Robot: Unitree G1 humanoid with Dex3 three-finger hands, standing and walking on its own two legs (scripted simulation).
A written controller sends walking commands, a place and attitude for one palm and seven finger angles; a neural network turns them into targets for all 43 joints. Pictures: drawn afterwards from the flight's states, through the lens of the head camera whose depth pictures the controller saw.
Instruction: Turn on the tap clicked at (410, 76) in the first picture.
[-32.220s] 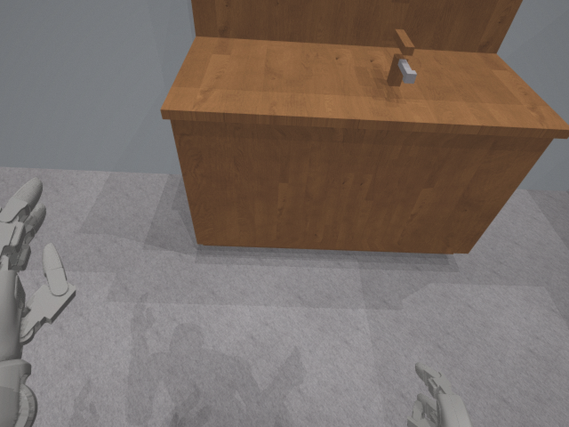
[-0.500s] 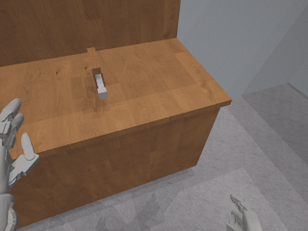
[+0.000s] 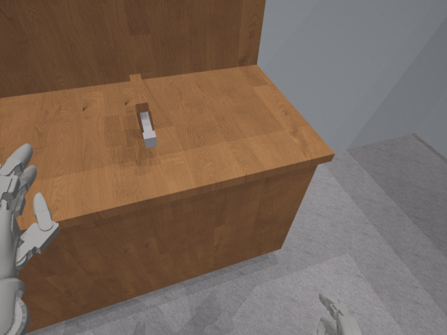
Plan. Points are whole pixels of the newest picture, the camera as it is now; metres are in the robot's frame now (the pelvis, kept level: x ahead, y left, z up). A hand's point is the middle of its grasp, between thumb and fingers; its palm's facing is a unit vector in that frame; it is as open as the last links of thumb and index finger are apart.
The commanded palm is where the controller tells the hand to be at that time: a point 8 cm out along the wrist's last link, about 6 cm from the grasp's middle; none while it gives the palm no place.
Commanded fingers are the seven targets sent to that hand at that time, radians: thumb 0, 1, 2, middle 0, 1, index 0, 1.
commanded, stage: shuffle to correct the standing spot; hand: left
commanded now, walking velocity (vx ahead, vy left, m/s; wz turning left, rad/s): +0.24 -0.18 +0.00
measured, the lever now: (150, 139) +0.51 +0.22 +0.04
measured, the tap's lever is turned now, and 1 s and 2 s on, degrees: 0 0 0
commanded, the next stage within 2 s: come to a stop and stand still in 0.88 s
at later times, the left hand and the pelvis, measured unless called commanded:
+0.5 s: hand (126, 161) +0.32 +0.19 +0.17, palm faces +0.40 -0.83 -0.38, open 7.5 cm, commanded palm +0.24 +0.22 +0.18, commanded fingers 0.00 0.90 0.90 -0.20 -0.30 -0.20 -0.30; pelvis +0.08 -0.05 -0.03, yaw +0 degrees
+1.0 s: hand (204, 136) +0.39 +0.08 +0.18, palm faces +0.41 -0.85 -0.33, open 7.5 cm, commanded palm +0.32 +0.12 +0.18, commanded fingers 0.00 0.90 0.90 -0.20 -0.30 -0.20 -0.30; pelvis +0.17 -0.16 -0.01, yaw +2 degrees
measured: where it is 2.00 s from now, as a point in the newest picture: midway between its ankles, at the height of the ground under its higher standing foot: outside the picture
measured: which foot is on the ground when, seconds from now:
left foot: down 0.00-0.10, up 0.12-0.36, down 0.38-0.62, up 0.64-0.84, down 0.86-1.00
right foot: down 0.00-0.38, up 0.40-0.60, down 0.62-0.86, up 0.88-1.00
